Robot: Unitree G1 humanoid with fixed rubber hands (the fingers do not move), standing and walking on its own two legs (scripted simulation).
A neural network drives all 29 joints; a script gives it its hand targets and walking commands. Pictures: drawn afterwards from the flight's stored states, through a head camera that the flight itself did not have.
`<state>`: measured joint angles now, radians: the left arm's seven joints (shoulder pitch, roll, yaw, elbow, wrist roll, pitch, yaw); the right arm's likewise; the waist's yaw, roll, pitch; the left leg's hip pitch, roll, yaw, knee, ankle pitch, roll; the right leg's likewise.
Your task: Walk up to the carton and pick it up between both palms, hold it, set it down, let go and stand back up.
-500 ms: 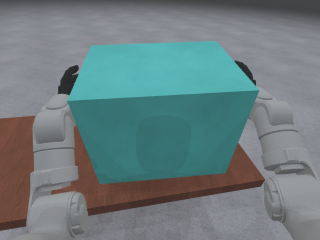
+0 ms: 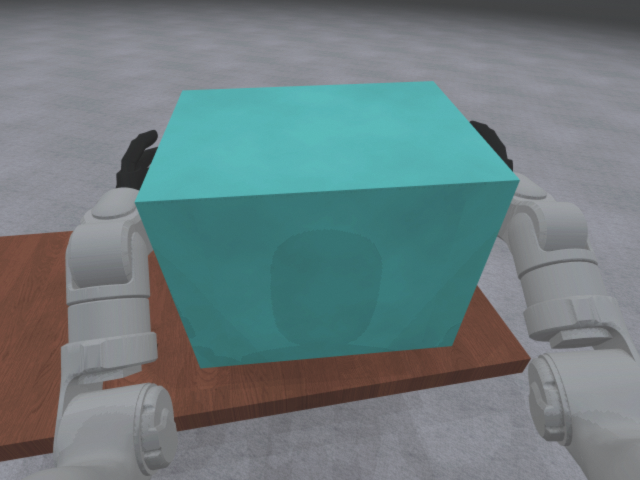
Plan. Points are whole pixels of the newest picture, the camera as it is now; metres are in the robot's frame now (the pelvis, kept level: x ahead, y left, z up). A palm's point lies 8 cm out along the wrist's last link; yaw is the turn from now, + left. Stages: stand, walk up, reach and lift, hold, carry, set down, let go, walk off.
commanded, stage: hold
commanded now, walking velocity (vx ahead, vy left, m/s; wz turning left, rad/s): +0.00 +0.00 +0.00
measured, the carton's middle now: (319, 220) +0.37 +0.00 +0.20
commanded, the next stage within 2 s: none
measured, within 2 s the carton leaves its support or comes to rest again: neither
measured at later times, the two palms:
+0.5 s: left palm (138, 198) +0.36 +0.21 +0.24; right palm (483, 182) +0.38 -0.20 +0.25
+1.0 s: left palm (135, 200) +0.36 +0.21 +0.24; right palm (484, 185) +0.37 -0.20 +0.25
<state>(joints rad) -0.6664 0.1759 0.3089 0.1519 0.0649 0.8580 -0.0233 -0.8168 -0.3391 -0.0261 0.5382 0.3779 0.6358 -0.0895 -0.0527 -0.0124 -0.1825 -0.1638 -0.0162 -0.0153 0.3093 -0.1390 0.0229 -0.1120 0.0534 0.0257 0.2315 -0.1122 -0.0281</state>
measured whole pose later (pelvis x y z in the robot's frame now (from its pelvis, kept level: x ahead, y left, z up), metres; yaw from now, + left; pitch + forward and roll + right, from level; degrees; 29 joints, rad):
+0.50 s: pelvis +0.00 +0.00 +0.00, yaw +0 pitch +0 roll -1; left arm -0.71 0.18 0.34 0.24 0.07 0.83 -0.05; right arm -0.86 -0.33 -0.03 0.62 0.36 0.63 -0.08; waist -0.05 -0.02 -0.17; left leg -0.16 -0.02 -0.02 0.30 -0.13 0.02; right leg -0.12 0.05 0.02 0.24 -0.12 -0.03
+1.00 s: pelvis +0.00 +0.00 +0.00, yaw +0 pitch -1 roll -1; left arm -0.67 0.17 0.32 0.17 0.07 0.84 -0.03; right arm -0.83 -0.34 -0.02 0.57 0.38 0.62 -0.09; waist -0.06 -0.02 -0.16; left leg -0.15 -0.02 -0.02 0.31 -0.14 0.03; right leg -0.10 0.05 0.03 0.24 -0.12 -0.02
